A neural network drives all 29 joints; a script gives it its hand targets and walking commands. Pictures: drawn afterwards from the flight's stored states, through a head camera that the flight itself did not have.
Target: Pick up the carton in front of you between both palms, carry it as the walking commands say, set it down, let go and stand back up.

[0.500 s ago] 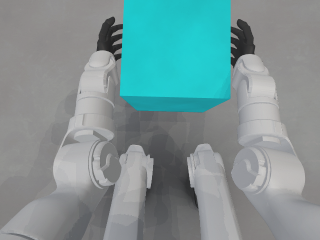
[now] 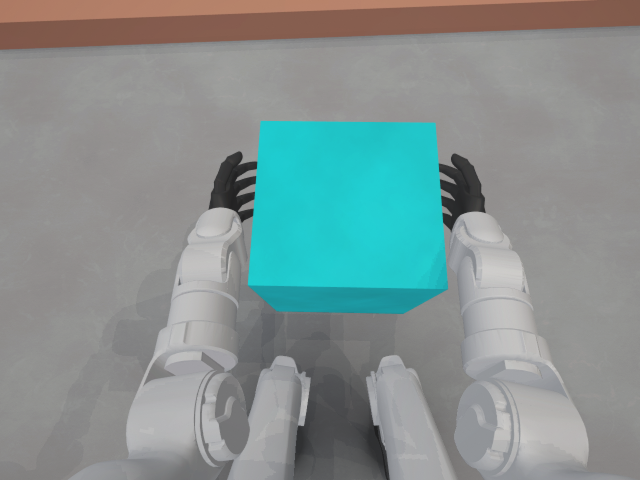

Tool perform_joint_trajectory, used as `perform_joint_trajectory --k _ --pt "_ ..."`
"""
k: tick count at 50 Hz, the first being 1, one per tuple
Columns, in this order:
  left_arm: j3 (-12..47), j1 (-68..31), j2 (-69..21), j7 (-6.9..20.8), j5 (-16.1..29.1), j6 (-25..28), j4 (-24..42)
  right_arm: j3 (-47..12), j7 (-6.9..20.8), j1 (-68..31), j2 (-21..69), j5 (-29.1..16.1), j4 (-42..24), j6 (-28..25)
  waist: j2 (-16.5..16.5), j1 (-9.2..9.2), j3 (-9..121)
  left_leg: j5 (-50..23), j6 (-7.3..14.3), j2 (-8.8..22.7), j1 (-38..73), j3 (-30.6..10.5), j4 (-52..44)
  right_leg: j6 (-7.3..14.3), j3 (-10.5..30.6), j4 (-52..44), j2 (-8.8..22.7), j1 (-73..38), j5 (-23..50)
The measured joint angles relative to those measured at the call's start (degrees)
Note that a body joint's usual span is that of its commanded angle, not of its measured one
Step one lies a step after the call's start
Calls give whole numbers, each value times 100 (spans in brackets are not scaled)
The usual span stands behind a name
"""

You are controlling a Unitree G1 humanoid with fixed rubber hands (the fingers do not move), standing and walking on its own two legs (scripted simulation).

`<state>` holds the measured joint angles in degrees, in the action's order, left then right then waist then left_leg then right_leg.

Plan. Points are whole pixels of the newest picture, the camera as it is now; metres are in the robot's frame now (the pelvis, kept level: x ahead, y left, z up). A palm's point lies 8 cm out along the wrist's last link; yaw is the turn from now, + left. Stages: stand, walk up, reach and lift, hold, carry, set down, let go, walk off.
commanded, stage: reach and lift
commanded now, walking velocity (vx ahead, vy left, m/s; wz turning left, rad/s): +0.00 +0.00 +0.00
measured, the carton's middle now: (343, 232) +0.44 -0.01 -0.11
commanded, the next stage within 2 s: hold in 1.82 s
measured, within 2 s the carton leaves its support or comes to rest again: neither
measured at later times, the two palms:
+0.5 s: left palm (174, 199) +0.39 +0.14 +0.11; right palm (531, 199) +0.39 -0.15 +0.11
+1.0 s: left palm (99, 186) +0.35 +0.15 +0.21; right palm (626, 182) +0.35 -0.15 +0.21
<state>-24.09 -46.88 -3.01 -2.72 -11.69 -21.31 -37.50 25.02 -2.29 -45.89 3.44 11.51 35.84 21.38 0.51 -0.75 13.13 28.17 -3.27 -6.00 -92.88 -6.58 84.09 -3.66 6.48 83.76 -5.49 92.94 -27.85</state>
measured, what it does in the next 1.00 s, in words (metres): rises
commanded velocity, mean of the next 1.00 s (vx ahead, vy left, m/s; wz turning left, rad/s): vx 0.00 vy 0.00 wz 0.00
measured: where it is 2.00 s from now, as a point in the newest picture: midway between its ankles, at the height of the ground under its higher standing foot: (335, 454)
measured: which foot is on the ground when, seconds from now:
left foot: down 0.00-1.00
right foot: down 0.00-1.00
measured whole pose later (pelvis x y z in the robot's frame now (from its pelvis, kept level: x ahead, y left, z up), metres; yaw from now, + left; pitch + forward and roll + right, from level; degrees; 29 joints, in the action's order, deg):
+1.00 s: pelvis +0.06 +0.00 +0.19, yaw +0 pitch -3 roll +0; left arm -16.4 -16.7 -9.1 0.0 -16.7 -35.0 -23.6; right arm 16.2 0.3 -16.8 9.1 16.6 23.4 34.9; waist 0.0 -0.1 2.4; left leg 13.2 -1.1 -2.4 -10.6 -8.5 26.5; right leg -1.1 8.4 26.5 -2.3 10.8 -13.0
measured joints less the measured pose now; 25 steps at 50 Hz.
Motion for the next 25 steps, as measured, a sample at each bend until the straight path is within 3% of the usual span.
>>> perform_joint_trajectory --k 25 --pt "504 2324 -458 41 -10 119 572 -562 64 2252 418 22 -475 -126 -33 19 -249 -670 154 177 4512 -152 -3335 174 135 -3316 165 -4503 662"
